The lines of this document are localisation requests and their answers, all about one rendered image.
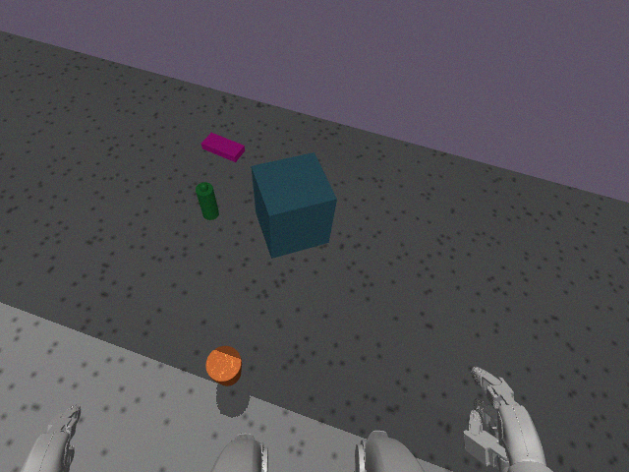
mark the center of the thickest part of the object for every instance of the right robot hand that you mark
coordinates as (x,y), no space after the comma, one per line
(512,436)

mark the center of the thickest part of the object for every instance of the left robot hand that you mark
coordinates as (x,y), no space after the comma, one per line
(52,452)

